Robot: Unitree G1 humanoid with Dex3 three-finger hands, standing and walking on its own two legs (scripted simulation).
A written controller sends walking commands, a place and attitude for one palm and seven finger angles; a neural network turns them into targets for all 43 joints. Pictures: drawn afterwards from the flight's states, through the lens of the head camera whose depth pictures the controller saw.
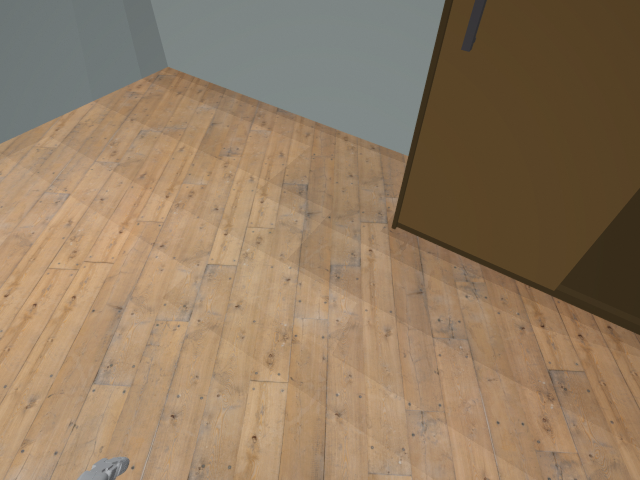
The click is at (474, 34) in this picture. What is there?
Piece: wardrobe's sliding door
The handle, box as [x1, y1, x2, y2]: [461, 0, 486, 51]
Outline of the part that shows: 486,0 475,0 461,49 469,51 475,39 475,34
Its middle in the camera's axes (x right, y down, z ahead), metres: +0.42 -0.61 +0.99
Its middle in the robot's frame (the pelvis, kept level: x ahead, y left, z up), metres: +1.19 -0.36 +0.17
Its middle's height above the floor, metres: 0.94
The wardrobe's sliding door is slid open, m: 0.00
